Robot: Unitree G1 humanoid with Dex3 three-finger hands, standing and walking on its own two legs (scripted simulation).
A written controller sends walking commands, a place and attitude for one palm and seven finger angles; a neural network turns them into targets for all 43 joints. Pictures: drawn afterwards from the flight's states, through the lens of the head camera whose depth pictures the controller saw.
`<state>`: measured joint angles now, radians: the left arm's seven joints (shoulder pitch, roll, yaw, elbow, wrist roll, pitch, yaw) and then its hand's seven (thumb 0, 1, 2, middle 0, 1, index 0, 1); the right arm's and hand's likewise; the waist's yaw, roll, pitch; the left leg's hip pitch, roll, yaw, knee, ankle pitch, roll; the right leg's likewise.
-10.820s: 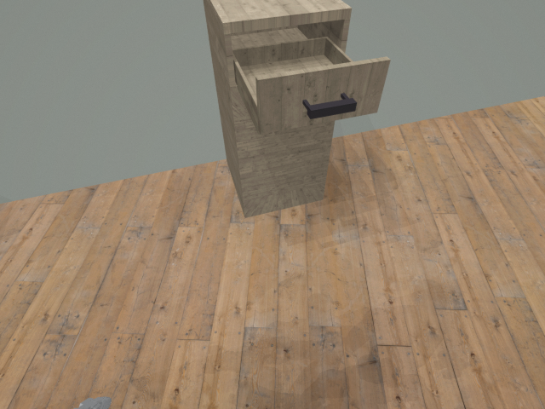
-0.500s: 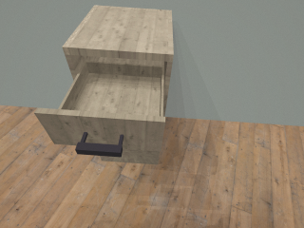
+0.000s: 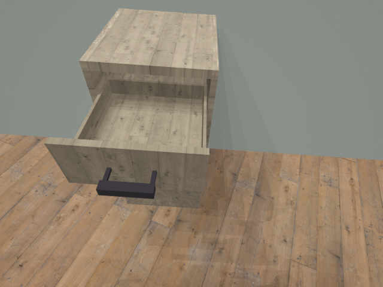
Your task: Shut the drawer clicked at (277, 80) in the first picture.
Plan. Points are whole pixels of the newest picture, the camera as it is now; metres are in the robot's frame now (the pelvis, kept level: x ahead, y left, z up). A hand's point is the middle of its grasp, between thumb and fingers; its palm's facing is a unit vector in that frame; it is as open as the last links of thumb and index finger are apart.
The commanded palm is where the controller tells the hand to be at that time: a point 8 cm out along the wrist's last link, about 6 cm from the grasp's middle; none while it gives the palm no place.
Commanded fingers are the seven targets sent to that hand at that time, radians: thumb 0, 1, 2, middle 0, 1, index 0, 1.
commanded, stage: look again from close up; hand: left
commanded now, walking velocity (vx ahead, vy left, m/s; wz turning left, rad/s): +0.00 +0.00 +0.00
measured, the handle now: (129, 181) +0.34 +0.17 +0.00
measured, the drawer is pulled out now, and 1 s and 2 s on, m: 0.30 0.30 0.30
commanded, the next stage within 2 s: shuffle to correct the standing spot in 0.12 s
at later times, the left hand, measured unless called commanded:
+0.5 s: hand out of the picture -0.02 +0.15 -0.18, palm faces +0.02 -0.99 -0.16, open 7.4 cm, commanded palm none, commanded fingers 0.00 0.90 0.90 -0.20 -0.30 -0.20 -0.30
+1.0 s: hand out of the picture +0.04 +0.16 -0.18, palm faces +0.00 -0.97 -0.23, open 7.4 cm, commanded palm none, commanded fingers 0.00 0.90 0.90 -0.20 -0.30 -0.20 -0.30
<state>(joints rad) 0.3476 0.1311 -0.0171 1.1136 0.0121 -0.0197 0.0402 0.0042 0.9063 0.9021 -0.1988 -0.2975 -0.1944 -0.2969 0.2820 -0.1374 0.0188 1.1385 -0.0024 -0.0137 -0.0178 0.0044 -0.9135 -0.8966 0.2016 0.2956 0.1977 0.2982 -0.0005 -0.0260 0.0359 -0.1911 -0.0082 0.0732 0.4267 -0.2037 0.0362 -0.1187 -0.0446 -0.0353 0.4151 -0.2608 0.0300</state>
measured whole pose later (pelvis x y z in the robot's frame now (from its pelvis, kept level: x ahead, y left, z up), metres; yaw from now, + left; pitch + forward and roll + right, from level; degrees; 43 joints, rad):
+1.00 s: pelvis +0.02 -0.02 -0.01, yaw -1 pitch +0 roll -1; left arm 0.30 0.17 0.01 1.01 0.02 -0.02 0.06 0.01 0.91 0.90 -0.20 -0.30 -0.20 -0.30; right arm 0.20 -0.18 -0.02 0.98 -0.01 0.00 -0.02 0.00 -0.91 -0.90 0.20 0.30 0.20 0.30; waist -0.01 0.00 0.05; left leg -0.27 0.03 0.06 0.58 -0.32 0.00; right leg -0.19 -0.01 -0.03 0.54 -0.35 0.00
